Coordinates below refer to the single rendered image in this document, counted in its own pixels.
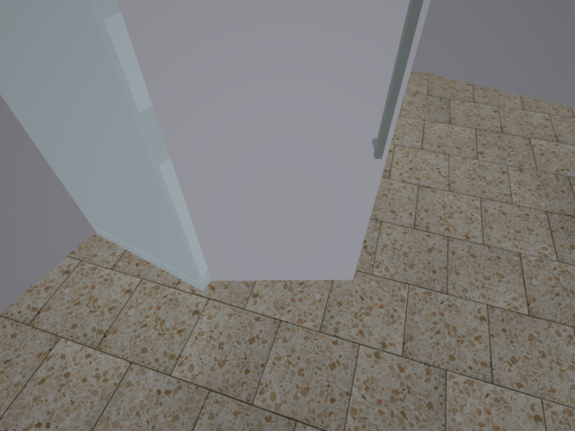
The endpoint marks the fridge door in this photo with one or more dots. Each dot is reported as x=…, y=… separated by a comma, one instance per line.
x=268, y=109

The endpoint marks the handle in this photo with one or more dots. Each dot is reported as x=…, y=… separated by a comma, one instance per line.
x=403, y=53

